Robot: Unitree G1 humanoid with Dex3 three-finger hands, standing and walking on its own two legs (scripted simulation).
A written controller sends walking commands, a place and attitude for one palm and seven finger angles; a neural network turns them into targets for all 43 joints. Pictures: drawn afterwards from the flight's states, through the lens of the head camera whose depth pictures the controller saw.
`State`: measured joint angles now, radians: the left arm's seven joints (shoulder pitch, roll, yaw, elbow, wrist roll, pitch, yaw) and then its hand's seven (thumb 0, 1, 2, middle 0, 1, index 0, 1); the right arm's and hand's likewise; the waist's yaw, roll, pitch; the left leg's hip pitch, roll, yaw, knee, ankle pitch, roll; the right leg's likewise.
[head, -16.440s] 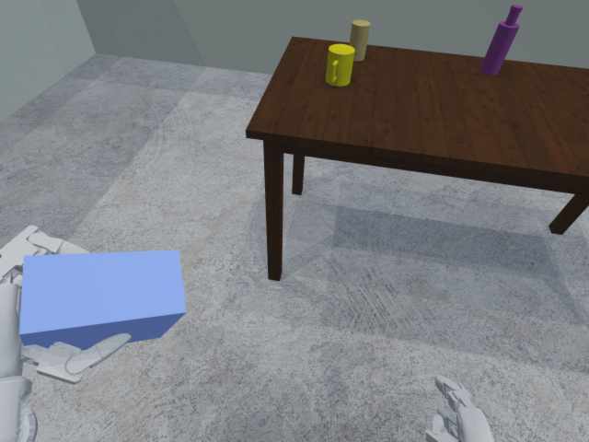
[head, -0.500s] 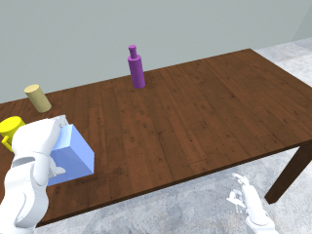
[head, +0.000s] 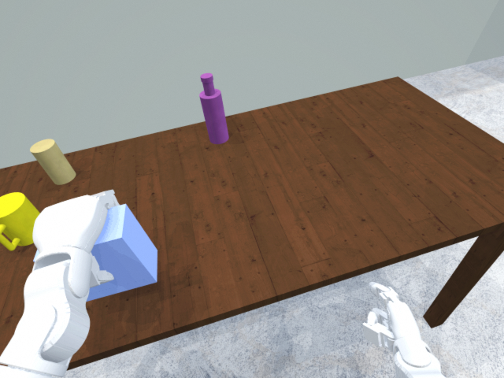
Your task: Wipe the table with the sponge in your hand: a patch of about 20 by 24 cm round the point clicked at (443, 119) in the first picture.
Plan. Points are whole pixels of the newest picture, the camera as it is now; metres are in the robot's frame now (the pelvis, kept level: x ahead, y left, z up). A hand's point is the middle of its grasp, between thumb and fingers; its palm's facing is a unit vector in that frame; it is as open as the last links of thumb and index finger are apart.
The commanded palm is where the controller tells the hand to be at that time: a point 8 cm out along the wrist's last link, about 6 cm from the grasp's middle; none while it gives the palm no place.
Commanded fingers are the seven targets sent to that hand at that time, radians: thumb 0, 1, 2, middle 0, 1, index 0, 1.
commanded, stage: move the sponge above the wiping area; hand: left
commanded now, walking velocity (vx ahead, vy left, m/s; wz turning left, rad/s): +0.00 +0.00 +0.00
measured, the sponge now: (111, 262) +0.24 +0.28 +0.07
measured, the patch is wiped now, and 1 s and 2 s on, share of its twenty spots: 0.00 0.00 0.00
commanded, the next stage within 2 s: lower the sponge onto the table in 1.82 s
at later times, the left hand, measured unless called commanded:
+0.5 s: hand (93, 252) +0.24 +0.29 +0.11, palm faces +0.04 -0.07 -1.00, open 10.4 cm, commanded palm +0.21 +0.29 +0.17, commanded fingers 0.00 0.10 1.30 -1.20 -1.60 -1.20 -1.60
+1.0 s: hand (95, 258) +0.24 +0.30 +0.09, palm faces +0.00 -0.09 -1.00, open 10.4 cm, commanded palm +0.21 +0.29 +0.15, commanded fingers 0.00 0.10 1.30 -1.20 -1.60 -1.20 -1.60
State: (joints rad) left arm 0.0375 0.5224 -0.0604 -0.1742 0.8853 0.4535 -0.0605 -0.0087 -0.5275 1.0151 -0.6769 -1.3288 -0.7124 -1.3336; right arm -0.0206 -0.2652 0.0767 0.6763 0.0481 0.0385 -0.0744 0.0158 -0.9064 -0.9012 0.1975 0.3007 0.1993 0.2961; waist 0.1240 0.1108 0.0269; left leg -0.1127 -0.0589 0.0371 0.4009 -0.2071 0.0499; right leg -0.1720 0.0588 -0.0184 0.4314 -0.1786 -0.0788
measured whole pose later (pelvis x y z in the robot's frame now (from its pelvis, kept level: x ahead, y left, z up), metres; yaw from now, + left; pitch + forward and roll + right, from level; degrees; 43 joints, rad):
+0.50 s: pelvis +0.01 +0.00 +0.00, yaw +0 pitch -4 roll +1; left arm 0.11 0.52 -0.04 -0.16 0.88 0.43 -0.03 -0.01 -0.53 1.02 -0.68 -1.33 -0.71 -1.33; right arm -0.01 -0.27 0.06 0.68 0.05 0.04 -0.07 0.02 -0.91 -0.90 0.20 0.30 0.21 0.30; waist 0.13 0.11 0.02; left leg -0.11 -0.05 0.03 0.40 -0.22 0.05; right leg -0.16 0.07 -0.02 0.41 -0.18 -0.08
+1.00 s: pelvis +0.01 +0.00 +0.00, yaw +0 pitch -4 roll +0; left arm 0.10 0.49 -0.05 -0.08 0.89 0.40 -0.01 -0.01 -0.53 1.02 -0.68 -1.33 -0.71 -1.33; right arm 0.00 -0.27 0.06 0.69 0.05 0.04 -0.07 0.02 -0.91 -0.90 0.20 0.30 0.20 0.30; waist 0.12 0.10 0.01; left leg -0.11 -0.05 0.03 0.39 -0.22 0.05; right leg -0.16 0.07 -0.02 0.40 -0.18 -0.08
